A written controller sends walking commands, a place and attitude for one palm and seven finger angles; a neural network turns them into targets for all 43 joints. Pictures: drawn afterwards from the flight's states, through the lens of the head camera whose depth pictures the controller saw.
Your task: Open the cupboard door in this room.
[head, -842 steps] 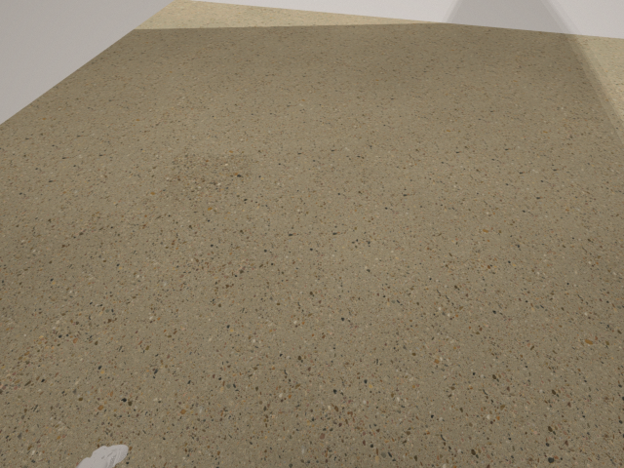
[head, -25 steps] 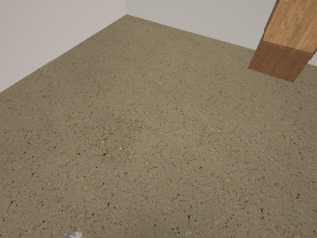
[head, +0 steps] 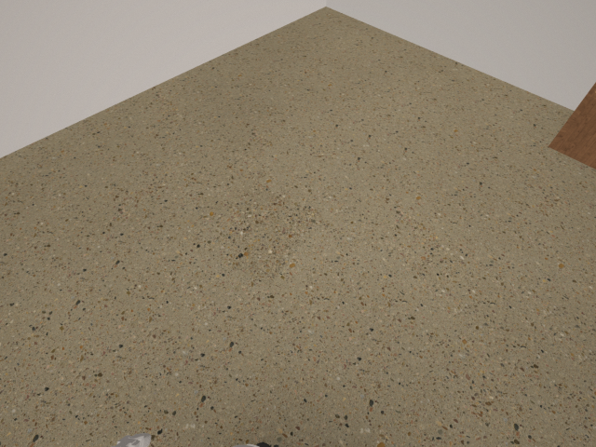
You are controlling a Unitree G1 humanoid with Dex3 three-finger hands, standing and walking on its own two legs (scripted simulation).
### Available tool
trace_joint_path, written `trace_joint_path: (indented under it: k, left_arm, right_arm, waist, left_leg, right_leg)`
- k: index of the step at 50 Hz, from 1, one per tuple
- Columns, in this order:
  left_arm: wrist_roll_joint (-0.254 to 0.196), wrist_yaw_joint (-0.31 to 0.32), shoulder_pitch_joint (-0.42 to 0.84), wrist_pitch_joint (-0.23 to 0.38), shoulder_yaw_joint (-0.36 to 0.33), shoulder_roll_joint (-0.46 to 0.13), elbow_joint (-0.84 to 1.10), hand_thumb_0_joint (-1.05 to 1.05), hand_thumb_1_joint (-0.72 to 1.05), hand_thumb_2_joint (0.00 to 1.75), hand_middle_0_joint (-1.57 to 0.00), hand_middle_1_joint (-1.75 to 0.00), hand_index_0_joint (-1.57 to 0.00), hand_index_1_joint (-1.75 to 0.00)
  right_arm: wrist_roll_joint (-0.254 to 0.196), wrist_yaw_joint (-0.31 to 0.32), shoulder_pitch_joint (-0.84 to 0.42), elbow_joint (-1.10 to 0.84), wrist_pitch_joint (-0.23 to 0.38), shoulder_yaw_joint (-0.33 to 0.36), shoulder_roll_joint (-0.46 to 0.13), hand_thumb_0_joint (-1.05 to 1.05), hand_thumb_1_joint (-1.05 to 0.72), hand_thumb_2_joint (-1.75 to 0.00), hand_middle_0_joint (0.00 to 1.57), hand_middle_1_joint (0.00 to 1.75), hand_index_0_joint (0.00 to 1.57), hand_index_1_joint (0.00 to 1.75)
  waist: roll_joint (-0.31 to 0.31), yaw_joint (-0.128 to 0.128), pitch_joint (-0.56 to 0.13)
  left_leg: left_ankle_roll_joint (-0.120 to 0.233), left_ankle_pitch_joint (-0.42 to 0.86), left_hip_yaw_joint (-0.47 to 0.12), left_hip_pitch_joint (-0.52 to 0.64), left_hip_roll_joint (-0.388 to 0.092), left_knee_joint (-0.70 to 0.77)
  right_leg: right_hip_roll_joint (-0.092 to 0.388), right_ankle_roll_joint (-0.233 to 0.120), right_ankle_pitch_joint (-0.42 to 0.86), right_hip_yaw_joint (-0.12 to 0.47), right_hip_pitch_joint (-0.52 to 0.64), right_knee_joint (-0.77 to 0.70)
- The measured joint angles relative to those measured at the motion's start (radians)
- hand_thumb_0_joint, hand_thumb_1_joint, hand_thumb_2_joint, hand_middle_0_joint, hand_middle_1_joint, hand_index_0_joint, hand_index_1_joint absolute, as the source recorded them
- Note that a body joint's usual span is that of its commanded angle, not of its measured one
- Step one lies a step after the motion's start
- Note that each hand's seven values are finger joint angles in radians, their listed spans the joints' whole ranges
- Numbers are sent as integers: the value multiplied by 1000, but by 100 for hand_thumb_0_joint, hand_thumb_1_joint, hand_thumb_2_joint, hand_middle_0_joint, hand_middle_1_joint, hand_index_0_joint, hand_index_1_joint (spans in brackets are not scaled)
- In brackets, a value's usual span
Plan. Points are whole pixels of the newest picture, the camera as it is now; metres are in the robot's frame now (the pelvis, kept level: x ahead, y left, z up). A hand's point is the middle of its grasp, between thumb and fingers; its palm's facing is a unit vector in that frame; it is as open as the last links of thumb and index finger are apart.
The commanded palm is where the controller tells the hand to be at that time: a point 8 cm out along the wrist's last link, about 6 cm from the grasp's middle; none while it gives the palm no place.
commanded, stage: turn or walk to find it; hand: left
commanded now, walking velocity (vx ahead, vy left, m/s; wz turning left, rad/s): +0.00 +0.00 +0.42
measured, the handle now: out of the picture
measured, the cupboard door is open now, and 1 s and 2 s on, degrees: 0 0 0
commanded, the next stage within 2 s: none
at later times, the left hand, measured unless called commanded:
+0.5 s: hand out of the picture -0.08 +0.19 -0.19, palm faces +0.29 -0.93 -0.23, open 7.4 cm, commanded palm none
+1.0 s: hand out of the picture -0.04 +0.19 -0.16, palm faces +0.42 -0.87 -0.28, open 7.4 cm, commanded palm none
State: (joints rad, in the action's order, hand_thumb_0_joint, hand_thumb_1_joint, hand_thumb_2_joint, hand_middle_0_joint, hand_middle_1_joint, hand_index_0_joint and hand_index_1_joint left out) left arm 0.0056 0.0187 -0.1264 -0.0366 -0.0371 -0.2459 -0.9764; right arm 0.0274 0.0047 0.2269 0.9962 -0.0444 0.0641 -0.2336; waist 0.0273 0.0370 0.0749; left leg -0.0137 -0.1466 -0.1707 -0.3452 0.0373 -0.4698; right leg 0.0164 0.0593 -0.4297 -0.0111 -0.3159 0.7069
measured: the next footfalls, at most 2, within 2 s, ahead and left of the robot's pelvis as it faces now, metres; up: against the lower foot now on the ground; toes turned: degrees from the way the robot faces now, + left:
right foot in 0.04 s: +0.02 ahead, -0.14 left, +0.00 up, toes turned +0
left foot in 0.48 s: -0.05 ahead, +0.11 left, +0.00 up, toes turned +18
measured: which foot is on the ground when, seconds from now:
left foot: down 0.00-0.04, up 0.06-0.46, down 0.48-0.94, up 0.96-1.00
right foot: up 0.00-0.02, down 0.04-0.48, up 0.50-0.92, down 0.94-1.00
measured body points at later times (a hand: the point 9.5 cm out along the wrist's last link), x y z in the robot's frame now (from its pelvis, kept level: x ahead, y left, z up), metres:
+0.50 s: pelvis -0.04 -0.01 -0.01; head +0.01 +0.02 +0.43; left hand -0.10 +0.24 -0.17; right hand +0.12 -0.23 -0.15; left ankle -0.09 +0.10 -0.74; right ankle -0.02 -0.14 -0.74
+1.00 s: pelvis -0.05 -0.04 -0.01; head -0.01 -0.04 +0.44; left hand -0.06 +0.23 -0.13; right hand +0.10 -0.25 -0.17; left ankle -0.10 +0.09 -0.72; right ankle +0.00 -0.13 -0.74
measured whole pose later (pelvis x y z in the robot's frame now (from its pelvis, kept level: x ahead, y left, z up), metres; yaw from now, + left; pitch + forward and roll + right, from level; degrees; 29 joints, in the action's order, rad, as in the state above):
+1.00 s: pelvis -0.05 -0.04 -0.01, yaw +26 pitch +0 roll +1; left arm 0.02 0.02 -0.14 0.00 -0.03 -0.19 -0.94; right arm 0.02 0.00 0.21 0.99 -0.06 0.08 -0.24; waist 0.05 0.03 0.08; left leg -0.01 -0.42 -0.10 -0.36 0.05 -0.76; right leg 0.04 -0.01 -0.30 -0.09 -0.26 0.57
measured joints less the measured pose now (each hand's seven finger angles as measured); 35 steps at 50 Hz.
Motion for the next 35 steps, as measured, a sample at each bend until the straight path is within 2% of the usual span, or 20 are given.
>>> trace_joint_path:
  k: [2, 3, 5, 6, 9, 12, 15, 20, 22, 24, 26, 28, 31, 35]
  left_arm:
    - [1, -1, -8, 13, 2, -1, 14, 0, 90, 90, -20, -30, -20, -30]
    - [6, 1, -13, 21, 0, 2, 16, 0, 90, 90, -20, -30, -20, -30]
    - [11, 1, -28, 21, 4, 19, 19, 0, 90, 90, -20, -30, -20, -30]
    - [12, 1, -40, 21, 5, 26, 20, 0, 90, 90, -20, -30, -20, -30]
    - [13, 1, -71, 19, 11, 44, 13, 0, 90, 90, -20, -30, -20, -30]
    - [15, 2, -89, 24, 16, 57, 10, 0, 90, 90, -20, -30, -20, -30]
    - [18, 1, -104, 31, 20, 65, 10, 0, 90, 90, -20, -30, -20, -30]
    - [25, -1, -125, 36, 18, 59, 5, 0, 90, 90, -20, -30, -21, -30]
    - [25, 0, -134, 32, 13, 47, -5, 0, 90, 90, -20, -30, -21, -30]
    - [18, -1, -146, 24, 6, 30, -17, 0, 90, 90, -20, -30, -21, -30]
    - [13, 2, -144, 3, -4, 2, -32, 0, 90, 90, -20, -30, -21, -30]
    - [11, 7, -138, -22, -9, -15, -49, 0, 90, 90, -20, -30, -20, -30]
    - [10, 3, -121, -29, -17, -28, -57, 0, 90, 90, -20, -30, -20, -30]
    - [10, -2, -97, -20, -19, -33, -39, 0, 90, 90, -20, -30, -20, -30]
  right_arm:
    - [-3, -3, 1, -10, -9, 7, -12, 1, -90, -89, 20, 30, 20, 30]
    - [-5, -4, -2, -14, -13, 12, -20, 1, -90, -89, 20, 30, 20, 30]
    - [-2, -4, -11, -18, -25, 22, -37, 1, -90, -89, 20, 30, 20, 30]
    - [0, -5, -16, -18, -30, 26, -44, 1, -91, -89, 20, 30, 20, 30]
    - [2, -12, -28, -21, -33, 33, -59, 1, -91, -89, 20, 30, 20, 30]
    - [0, -14, -34, -22, -31, 29, -60, 1, -91, -89, 20, 30, 20, 30]
    - [-3, -14, -43, -11, -36, 19, -51, 1, -91, -89, 20, 30, 20, 30]
    - [-13, -14, -79, 3, -35, -3, -26, 1, -91, -89, 20, 30, 20, 30]
    - [-16, -14, -94, -2, -26, -11, -15, 1, -91, -89, 20, 30, 20, 30]
    - [-17, -16, -103, -13, -9, -19, -8, 1, -91, -89, 20, 30, 20, 30]
    - [-13, -17, -118, -17, 7, -22, 13, 1, -91, -89, 20, 30, 20, 30]
    - [-11, -10, -122, -23, 16, -27, 28, 1, -91, -89, 20, 30, 20, 30]
    - [-9, 1, -119, -24, 21, -32, 39, 1, -91, -89, 20, 30, 20, 30]
    - [-10, 3, -109, -22, 21, -32, 45, 1, -90, -89, 20, 30, 20, 30]
  waist:
    - [-2, -4, -16]
    - [4, -9, -19]
    - [19, -11, -18]
    - [20, -13, -21]
    - [21, -10, -19]
    - [14, -10, -11]
    - [1, -21, 0]
    - [-23, -53, 23]
    - [-36, -61, 28]
    - [-46, -63, 25]
    - [-83, -75, 35]
    - [-87, -77, 32]
    - [-74, -74, 23]
    - [-61, -69, 14]
  left_leg:
    - [-18, -9, -16, -25, 15, -35]
    - [-18, -53, -17, -46, 16, -81]
    - [-14, -214, 11, -97, 19, -251]
    - [-12, -253, 33, -124, 22, -355]
    - [-20, -241, 90, -173, 3, -593]
    - [-36, -227, 122, -163, -26, -659]
    - [-47, -261, 140, -111, -47, -598]
    - [-43, -325, 179, -2, -62, -384]
    - [-35, -298, 201, 47, -61, -263]
    - [-19, -173, 221, 110, -61, -98]
    - [17, -164, 227, 109, -38, -102]
    - [38, -181, 217, 113, -36, -99]
    - [47, -155, 191, 129, -37, -50]
    - [50, -116, 166, 143, -30, 1]
  right_leg:
    - [3, -5, 72, -10, 65, -149]
    - [1, -33, 119, -19, 73, -174]
    - [5, -64, 117, -41, 76, -149]
    - [12, -69, 111, -47, 82, -150]
    - [30, -72, 119, -70, 110, -181]
    - [48, -74, 128, -99, 121, -197]
    - [66, -72, 128, -127, 120, -198]
    - [95, -58, 124, -171, 101, -178]
    - [109, -46, 116, -191, 89, -156]
    - [124, -28, 95, -210, 67, -108]
    - [137, -13, 5, -163, 21, 9]
    - [108, -3, -79, -105, -34, 158]
    - [79, 10, -49, -64, -98, 309]
    - [71, 26, 1, -40, -130, 338]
